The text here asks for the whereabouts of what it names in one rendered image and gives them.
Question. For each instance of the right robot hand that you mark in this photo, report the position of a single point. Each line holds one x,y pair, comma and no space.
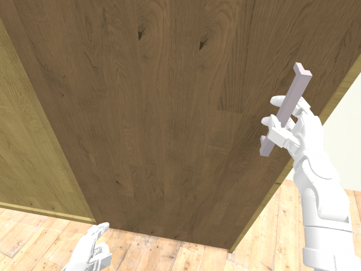
306,134

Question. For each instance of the left robot hand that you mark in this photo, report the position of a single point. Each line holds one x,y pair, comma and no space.
96,256

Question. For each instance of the wardrobe door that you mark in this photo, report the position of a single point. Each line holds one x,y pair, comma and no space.
34,171
157,104

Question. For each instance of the handle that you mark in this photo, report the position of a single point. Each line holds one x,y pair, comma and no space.
288,105

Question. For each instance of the right robot forearm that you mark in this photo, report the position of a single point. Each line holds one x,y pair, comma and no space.
329,242

